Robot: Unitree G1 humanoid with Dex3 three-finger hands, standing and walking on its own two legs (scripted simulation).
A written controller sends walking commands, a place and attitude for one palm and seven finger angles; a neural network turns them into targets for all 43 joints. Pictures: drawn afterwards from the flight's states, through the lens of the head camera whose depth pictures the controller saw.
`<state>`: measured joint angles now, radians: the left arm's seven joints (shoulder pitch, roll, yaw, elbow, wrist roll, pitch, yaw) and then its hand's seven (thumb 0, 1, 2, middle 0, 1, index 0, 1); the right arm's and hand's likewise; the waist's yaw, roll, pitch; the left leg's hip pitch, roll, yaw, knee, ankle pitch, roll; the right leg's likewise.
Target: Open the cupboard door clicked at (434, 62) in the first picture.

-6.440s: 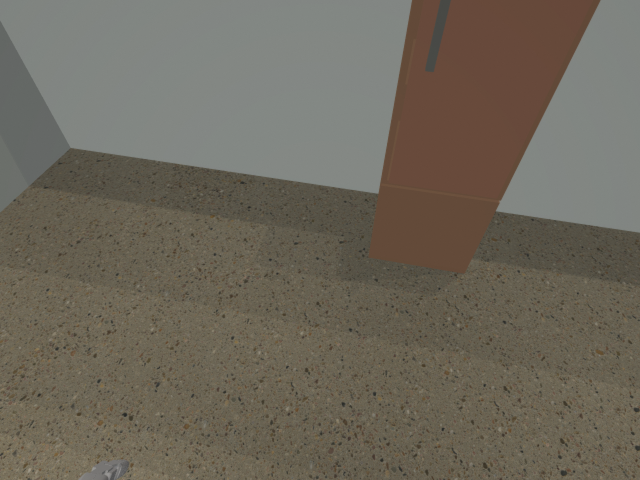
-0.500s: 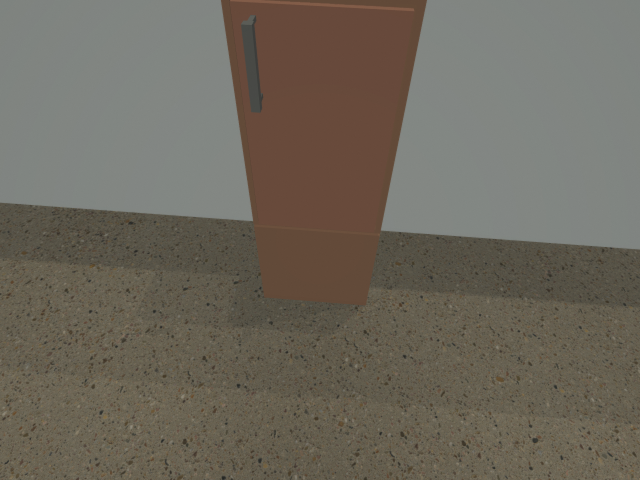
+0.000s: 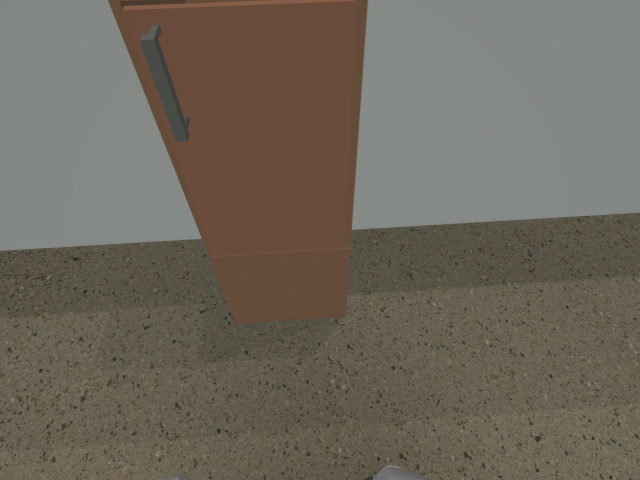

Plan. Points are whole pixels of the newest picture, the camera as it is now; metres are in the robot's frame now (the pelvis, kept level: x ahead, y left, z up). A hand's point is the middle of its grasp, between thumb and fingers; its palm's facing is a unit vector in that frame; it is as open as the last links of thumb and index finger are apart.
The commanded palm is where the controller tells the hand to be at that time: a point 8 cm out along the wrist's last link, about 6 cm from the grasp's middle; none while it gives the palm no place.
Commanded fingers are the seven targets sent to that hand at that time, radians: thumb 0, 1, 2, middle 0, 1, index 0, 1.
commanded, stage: take the last steps up to it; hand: left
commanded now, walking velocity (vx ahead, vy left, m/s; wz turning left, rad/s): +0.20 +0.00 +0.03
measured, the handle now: (169, 86) +0.67 +0.25 +0.15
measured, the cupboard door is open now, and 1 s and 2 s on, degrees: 0 0 0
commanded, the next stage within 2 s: come to a stop and stand still in 0.16 s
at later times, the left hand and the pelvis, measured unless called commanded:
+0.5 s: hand out of the picture +0.12 +0.18 -0.17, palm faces +0.08 -0.98 -0.16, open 7.3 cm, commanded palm none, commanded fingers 0.00 0.90 0.90 -0.20 -0.30 -0.20 -0.30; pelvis +0.14 +0.01 +0.01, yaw +0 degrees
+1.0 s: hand out of the picture +0.15 +0.14 -0.14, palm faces +0.03 -0.97 -0.26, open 7.3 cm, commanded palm none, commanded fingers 0.00 0.90 0.90 -0.20 -0.30 -0.20 -0.30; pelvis +0.11 -0.05 +0.02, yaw +0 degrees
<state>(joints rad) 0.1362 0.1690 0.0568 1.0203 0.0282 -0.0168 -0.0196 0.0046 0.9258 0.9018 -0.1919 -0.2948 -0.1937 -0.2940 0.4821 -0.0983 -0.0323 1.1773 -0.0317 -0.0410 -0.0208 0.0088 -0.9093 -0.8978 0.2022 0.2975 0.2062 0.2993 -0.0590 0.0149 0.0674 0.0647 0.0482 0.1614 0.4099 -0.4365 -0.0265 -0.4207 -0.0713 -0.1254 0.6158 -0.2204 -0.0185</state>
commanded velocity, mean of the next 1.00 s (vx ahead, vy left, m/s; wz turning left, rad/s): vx -0.02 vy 0.03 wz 0.01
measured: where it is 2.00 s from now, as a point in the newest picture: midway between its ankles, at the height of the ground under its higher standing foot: outside the picture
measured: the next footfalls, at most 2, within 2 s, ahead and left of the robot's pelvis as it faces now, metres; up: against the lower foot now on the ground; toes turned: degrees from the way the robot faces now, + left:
right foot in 0.02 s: +0.14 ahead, -0.11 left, +0.00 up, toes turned -8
left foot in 0.38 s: +0.22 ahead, +0.12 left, +0.00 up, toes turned +7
